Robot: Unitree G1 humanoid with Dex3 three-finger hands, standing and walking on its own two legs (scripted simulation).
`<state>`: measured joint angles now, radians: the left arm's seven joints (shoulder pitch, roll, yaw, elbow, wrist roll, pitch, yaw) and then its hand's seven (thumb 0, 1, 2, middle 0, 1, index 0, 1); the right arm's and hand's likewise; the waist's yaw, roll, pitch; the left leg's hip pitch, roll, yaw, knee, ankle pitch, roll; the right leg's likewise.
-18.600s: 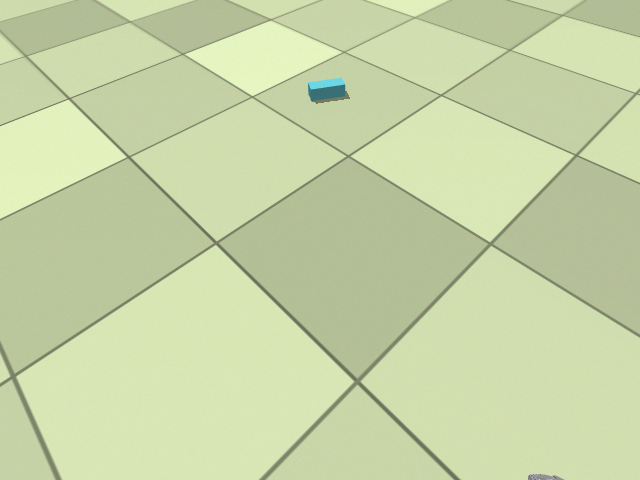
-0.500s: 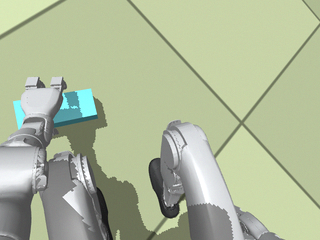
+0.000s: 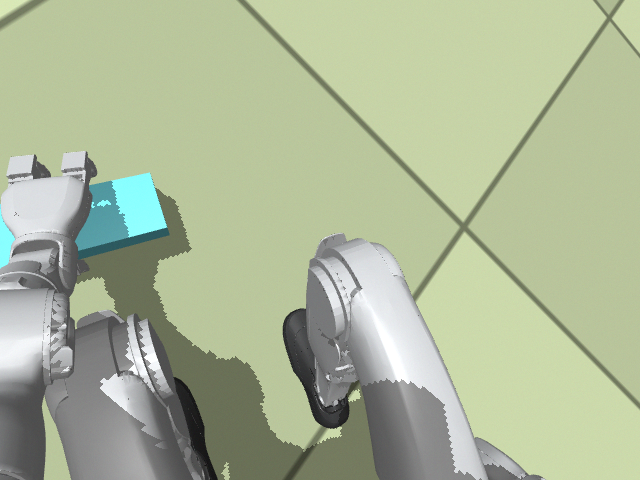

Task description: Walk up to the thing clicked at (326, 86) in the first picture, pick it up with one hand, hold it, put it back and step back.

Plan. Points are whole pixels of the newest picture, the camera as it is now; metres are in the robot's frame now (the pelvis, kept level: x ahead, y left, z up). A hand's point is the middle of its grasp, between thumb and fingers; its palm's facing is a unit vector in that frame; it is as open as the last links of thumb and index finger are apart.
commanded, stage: rest palm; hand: left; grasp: from above
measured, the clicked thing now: (85, 223) +0.45 +0.19 -0.27
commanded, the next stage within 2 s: close in 1.34 s
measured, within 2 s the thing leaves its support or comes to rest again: neither
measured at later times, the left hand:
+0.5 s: hand (70, 227) +0.44 +0.20 -0.24, palm faces -0.45 -0.05 -0.89, open 14.1 cm
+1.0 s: hand (70, 226) +0.44 +0.20 -0.24, palm faces -0.45 -0.05 -0.89, open 14.2 cm
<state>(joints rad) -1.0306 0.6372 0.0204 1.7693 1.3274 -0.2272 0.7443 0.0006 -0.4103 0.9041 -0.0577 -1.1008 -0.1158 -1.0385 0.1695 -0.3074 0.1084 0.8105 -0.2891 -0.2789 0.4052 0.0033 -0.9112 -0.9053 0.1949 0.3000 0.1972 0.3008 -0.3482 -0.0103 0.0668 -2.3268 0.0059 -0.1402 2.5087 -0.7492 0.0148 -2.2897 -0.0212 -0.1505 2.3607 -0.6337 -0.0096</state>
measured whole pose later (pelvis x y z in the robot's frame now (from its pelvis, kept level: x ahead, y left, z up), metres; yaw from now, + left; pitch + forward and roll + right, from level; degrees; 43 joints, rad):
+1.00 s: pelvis +0.00 +0.00 +0.00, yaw -2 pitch +31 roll -11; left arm -1.06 0.69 -0.03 1.79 1.28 -0.21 0.75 0.00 -0.54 1.01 -0.08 -1.02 -0.06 -1.03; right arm 0.15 -0.35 0.16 0.76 -0.28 -0.33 0.43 0.00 -0.92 -0.91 0.19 0.30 0.20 0.30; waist -0.37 -0.04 0.11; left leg -2.32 0.01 -0.17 2.51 -0.74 0.01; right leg -2.28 -0.01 -0.18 2.34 -0.61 -0.01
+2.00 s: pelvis +0.00 +0.00 +0.00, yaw -3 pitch +30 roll -12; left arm -1.08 0.74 -0.04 1.82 1.24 -0.19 0.76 0.00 -0.51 1.03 -0.12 -0.96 -0.09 -1.00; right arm 0.13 -0.37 0.22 0.72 -0.28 -0.35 0.44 0.00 -0.91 -0.91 0.19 0.30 0.20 0.30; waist -0.40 -0.06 0.15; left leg -2.31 0.01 -0.19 2.51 -0.75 0.01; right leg -2.26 0.00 -0.19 2.32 -0.61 0.00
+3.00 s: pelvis -0.01 +0.00 +0.01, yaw -3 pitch +30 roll -13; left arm -1.06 0.75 -0.07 1.79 1.23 -0.20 0.76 0.00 -0.32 0.84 -0.30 -0.77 -0.26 -0.80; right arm 0.13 -0.36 0.23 0.72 -0.28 -0.34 0.42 0.00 -0.90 -0.90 0.19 0.30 0.20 0.30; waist -0.39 -0.06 0.15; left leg -2.30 0.01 -0.20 2.50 -0.74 0.01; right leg -2.25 0.01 -0.20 2.30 -0.60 0.01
